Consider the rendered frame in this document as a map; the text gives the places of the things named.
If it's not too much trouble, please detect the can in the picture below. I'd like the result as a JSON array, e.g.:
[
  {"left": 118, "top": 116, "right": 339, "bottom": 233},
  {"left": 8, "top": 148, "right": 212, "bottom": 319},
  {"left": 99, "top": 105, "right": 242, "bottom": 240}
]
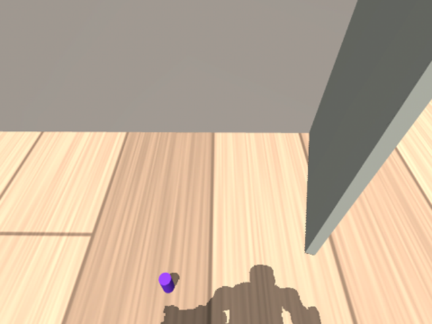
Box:
[{"left": 159, "top": 273, "right": 174, "bottom": 293}]

